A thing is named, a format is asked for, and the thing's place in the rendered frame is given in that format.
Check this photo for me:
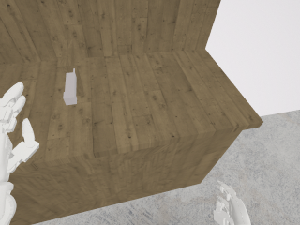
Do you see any left robot forearm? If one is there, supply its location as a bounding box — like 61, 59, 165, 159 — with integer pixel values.
0, 182, 17, 225

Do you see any tap lever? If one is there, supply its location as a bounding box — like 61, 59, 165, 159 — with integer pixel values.
63, 68, 77, 105

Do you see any left robot hand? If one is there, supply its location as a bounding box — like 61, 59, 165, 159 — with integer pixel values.
0, 82, 39, 183

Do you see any right robot hand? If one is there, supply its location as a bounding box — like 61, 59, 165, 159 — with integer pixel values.
213, 180, 251, 225

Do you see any counter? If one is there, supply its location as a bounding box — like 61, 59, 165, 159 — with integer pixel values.
0, 0, 263, 225

